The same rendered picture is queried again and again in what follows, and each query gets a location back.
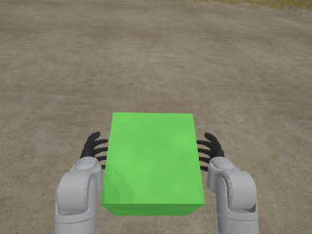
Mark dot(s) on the robot right forearm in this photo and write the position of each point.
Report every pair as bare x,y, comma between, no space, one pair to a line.
236,197

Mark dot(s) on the robot left hand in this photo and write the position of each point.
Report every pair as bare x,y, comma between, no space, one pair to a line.
89,146

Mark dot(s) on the carton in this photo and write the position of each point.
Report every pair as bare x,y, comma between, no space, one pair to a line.
152,165

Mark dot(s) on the robot left forearm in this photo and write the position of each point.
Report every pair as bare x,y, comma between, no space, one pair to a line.
76,203

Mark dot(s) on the robot right hand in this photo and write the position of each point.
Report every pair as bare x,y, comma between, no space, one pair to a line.
215,150

